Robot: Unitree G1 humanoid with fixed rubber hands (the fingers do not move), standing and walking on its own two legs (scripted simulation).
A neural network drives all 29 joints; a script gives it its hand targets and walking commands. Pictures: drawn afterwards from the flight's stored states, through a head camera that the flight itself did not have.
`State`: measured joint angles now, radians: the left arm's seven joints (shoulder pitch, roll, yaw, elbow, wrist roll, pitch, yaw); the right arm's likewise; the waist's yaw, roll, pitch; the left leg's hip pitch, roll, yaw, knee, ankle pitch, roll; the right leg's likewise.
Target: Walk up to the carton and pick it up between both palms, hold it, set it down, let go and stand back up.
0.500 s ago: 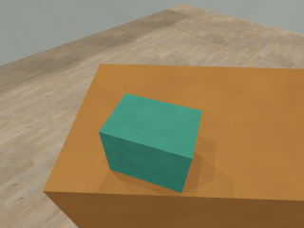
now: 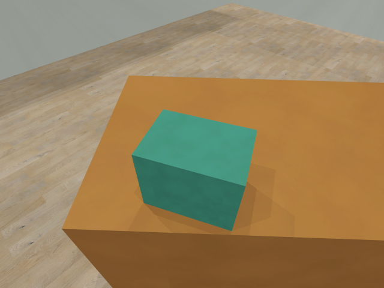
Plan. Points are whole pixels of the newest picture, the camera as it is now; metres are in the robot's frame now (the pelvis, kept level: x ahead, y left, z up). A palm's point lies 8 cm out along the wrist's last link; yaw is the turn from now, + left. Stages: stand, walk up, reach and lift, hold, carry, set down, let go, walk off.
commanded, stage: stand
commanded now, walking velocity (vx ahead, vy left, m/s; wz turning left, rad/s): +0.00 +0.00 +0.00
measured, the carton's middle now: (196, 168) +0.41 +0.00 +0.01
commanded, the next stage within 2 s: none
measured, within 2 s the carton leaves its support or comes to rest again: neither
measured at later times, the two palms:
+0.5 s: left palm out of the picture +0.04 +0.24 -0.12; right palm out of the picture +0.04 -0.25 -0.13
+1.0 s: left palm out of the picture +0.05 +0.24 -0.12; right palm out of the picture +0.04 -0.25 -0.13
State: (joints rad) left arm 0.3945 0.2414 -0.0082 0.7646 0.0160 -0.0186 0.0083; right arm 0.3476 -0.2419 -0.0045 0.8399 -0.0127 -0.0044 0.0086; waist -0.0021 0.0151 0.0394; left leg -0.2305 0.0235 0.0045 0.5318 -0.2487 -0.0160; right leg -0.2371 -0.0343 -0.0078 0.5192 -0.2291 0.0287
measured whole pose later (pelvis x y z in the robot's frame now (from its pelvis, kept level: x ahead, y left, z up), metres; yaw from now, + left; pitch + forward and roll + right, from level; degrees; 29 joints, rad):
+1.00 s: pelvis +0.02 -0.01 +0.00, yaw -1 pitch -2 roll +0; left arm 0.36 0.23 -0.01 0.85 0.00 -0.01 0.02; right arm 0.34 -0.24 0.01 0.90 -0.01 0.00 -0.01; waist 0.00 0.01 0.03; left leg -0.21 0.03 0.00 0.51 -0.27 -0.03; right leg -0.23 -0.02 0.01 0.52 -0.26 0.02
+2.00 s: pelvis +0.03 +0.00 +0.00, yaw -1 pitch -2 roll +0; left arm 0.34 0.22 -0.01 0.93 0.00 0.00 0.03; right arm 0.34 -0.22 0.01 0.95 -0.01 0.00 -0.02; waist -0.01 0.01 0.04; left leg -0.19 0.03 0.01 0.49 -0.27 -0.02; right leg -0.21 -0.03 0.02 0.49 -0.25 0.03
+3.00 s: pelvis +0.03 +0.00 +0.00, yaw -1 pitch -2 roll +0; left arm 0.33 0.20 -0.01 0.97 0.00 0.00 0.03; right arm 0.34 -0.21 0.01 0.98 0.00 0.00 -0.03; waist -0.01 0.01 0.04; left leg -0.17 0.02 0.01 0.47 -0.26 -0.02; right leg -0.19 -0.03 0.02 0.47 -0.25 0.03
